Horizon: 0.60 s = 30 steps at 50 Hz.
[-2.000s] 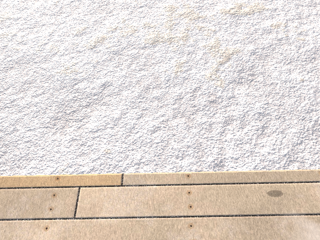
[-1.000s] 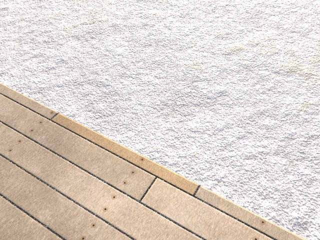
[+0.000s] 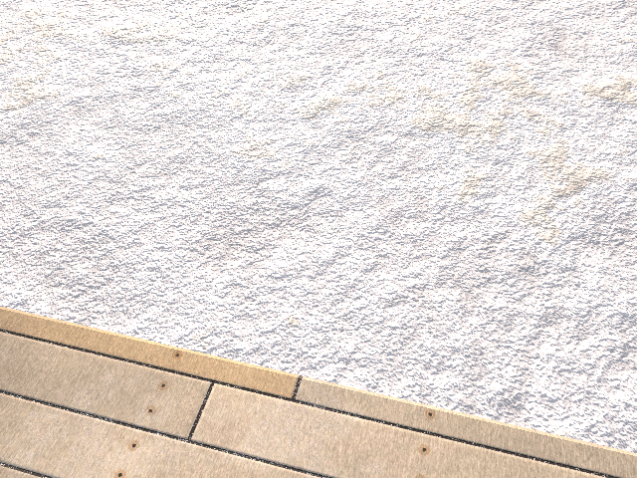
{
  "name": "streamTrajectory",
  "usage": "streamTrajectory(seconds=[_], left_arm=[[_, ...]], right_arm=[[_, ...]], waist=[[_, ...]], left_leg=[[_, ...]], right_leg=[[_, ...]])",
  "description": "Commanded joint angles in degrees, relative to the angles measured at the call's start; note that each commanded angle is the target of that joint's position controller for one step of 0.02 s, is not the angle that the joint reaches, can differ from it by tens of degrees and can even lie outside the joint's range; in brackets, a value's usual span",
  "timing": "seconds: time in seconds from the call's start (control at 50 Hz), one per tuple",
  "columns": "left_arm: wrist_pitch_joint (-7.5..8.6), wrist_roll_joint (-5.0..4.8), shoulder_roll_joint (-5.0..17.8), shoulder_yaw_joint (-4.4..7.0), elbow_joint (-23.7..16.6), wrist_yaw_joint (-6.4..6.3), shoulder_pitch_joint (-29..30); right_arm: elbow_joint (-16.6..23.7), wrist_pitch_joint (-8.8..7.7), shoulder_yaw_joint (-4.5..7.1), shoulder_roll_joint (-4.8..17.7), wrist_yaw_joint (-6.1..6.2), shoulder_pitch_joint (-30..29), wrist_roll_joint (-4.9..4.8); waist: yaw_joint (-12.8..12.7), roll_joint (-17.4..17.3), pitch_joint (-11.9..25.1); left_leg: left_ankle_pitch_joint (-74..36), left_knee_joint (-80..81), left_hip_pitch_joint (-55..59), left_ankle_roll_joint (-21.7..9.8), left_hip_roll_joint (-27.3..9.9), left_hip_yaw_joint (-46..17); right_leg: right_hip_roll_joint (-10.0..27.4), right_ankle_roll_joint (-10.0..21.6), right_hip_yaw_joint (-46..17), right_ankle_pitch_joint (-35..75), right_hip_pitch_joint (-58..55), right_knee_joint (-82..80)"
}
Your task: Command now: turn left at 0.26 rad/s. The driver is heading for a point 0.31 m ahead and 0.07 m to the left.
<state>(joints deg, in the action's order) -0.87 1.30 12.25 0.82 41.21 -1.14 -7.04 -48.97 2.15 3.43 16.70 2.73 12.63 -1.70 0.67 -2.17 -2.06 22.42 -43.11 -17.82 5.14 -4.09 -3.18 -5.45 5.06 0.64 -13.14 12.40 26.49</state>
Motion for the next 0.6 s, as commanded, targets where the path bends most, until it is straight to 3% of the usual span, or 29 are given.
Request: streamTrajectory(seconds=[0.02,0.1,0.12,0.14,0.16,0.18,0.2,0.22,0.24,0.26,0.3,0.38,0.46,0.5,0.54,0.56,0.58,0.6], left_arm=[[-0.06,-0.66,12.3,3.97,-1.7,-0.90,-0.9],[-0.71,-1.72,11.9,4.41,-1.9,-1.88,1.7],[-0.85,-2.20,11.9,4.46,-2.2,-1.85,2.1],[-0.89,-2.57,11.6,4.64,-1.7,-1.78,1.0],[-0.57,-1.64,10.0,4.44,-2.8,-1.66,0.6],[-0.02,-0.42,8.6,4.24,-5.2,-1.53,4.8],[0.20,-0.48,9.1,4.46,-6.0,-1.57,7.3],[0.25,-1.30,10.1,5.12,-5.3,-1.16,5.8],[0.01,-1.66,9.9,5.42,-4.1,-1.04,4.3],[-0.21,-1.55,10.3,5.65,-3.6,-1.10,3.4],[0.09,-1.57,8.7,5.27,-4.0,-1.00,4.0],[0.76,-2.15,7.5,4.72,-4.7,-0.70,5.0],[1.44,-2.36,8.9,5.35,-4.8,0.00,3.3],[1.91,-2.45,9.4,5.77,-4.5,0.41,1.1],[2.51,-2.13,9.4,6.23,-3.0,0.59,-3.5],[2.59,-1.30,12.2,6.76,-3.2,0.43,-4.8],[2.14,-0.12,16.5,7.16,-4.8,0.37,-2.4],[2.68,1.07,15.2,6.64,-5.5,0.88,-2.0]], right_arm=[[4.5,-1.46,1.36,6.9,-0.11,-3.1,-0.07],[3.6,-1.78,0.94,5.2,-1.21,1.2,0.00],[3.5,-1.88,1.03,5.2,-1.69,2.5,-0.05],[3.9,-1.94,1.25,6.5,-1.98,2.9,0.26],[4.5,-1.99,2.41,11.6,-1.71,3.5,0.94],[4.9,-2.11,3.08,14.4,-1.50,2.4,0.78],[5.2,-2.78,2.51,12.4,-1.61,3.8,2.43],[5.3,-3.21,2.49,11.9,-1.59,2.3,2.60],[6.2,-3.27,2.62,11.6,-1.49,-0.8,1.67],[6.6,-3.08,2.52,11.1,-1.43,-2.3,0.52],[6.5,-2.31,2.34,10.4,-0.92,-1.7,0.00],[6.7,-0.83,3.01,11.4,-0.40,-1.0,0.26],[7.9,-0.01,3.35,12.3,-1.06,-4.4,0.22],[8.3,0.15,3.22,12.0,-1.21,-6.3,-0.15],[8.8,0.27,2.62,10.4,-0.73,-8.6,-0.66],[8.5,0.14,1.86,7.6,-0.47,-5.4,0.33],[8.0,-0.22,1.33,5.3,-0.25,-1.8,0.91],[8.6,-0.66,2.85,9.9,0.07,-2.4,1.05]], waist=[[-2.8,7.2,0.6],[-0.2,6.8,4.3],[0.9,7.0,4.8],[1.4,5.0,4.4],[-0.3,-5.5,5.0],[-0.4,-14.8,2.6],[2.5,-13.4,4.3],[1.0,-8.3,3.9],[-0.4,-4.2,3.3],[-0.7,-2.4,2.6],[-0.5,-3.2,4.2],[1.2,-5.5,6.1],[1.3,-7.5,5.2],[0.3,-8.1,5.0],[-2.6,-7.2,5.6],[-1.4,-0.4,7.8],[1.5,14.2,5.9],[0.6,15.6,5.2]], left_leg=[[3.1,0.0,-5.0,-0.9,0.2,1.1],[-0.3,5.7,-0.7,-3.0,1.4,3.8],[-5.4,10.7,2.0,-4.5,1.7,4.2],[-14.7,17.1,4.7,-6.7,1.1,1.8],[-29.9,20.9,8.3,-11.1,-6.2,-10.5],[-42.2,22.4,11.4,-20.4,-14.5,-22.6],[-41.5,25.1,13.3,-25.4,-17.7,-26.7],[-39.0,24.5,13.6,-23.9,-15.3,-22.7],[-38.3,23.1,14.4,-21.0,-12.0,-18.7],[-37.9,22.6,15.3,-19.0,-10.5,-16.8],[-42.3,21.4,17.2,-18.5,-8.1,-15.2],[-41.1,20.1,18.2,-18.2,-6.9,-16.3],[-34.1,20.5,11.8,-17.6,-6.2,-20.8],[-30.7,19.5,10.3,-16.3,-5.4,-23.4],[-22.7,16.7,6.8,-12.8,-2.6,-23.2],[-11.3,9.8,2.1,-9.5,1.2,-19.1],[9.9,-1.1,-7.4,-5.5,11.4,-9.8],[18.0,-15.3,-9.3,-3.1,10.0,-8.8]], right_leg=[[20.2,10.2,-16.8,10.4,-5.0,-8.3],[20.6,9.8,-12.9,24.5,-7.5,-3.2],[19.9,8.3,-11.2,25.1,-6.6,-2.0],[17.5,5.1,-8.5,20.4,-4.9,1.0],[10.8,0.3,-1.8,11.1,0.8,11.9],[0.4,-4.6,3.6,-9.8,12.4,19.7],[0.3,-5.5,-1.9,-25.2,17.9,31.5],[2.1,-5.7,-4.4,-23.7,19.1,37.4],[3.0,-6.3,-4.8,-20.4,20.5,38.4],[3.9,-7.1,-5.0,-17.6,21.3,36.0],[3.5,-8.8,-4.0,-13.7,19.6,32.3],[2.8,-9.9,-3.7,-10.6,15.2,21.3],[1.9,-9.2,-3.7,-9.3,7.7,13.2],[1.8,-8.5,-3.9,-6.8,4.5,6.9],[2.7,-6.9,-2.9,5.4,-3.3,-5.7],[10.9,-4.3,-10.2,11.3,-9.9,-7.6],[22.2,3.1,-23.9,23.4,-11.1,-8.9],[28.9,11.2,-32.1,21.4,-4.6,-10.2]])
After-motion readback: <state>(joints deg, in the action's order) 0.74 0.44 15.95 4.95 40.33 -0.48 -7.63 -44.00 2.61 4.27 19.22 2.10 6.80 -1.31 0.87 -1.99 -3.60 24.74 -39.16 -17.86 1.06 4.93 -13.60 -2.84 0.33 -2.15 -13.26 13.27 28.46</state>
